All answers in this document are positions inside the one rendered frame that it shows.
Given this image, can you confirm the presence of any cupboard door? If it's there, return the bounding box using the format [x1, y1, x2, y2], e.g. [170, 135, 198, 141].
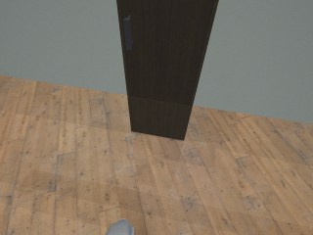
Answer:
[119, 0, 213, 106]

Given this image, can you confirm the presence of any handle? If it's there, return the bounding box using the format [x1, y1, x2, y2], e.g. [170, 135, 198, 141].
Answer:
[123, 15, 133, 50]

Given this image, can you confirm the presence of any robot left thigh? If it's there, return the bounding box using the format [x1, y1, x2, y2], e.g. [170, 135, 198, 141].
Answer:
[105, 221, 135, 235]

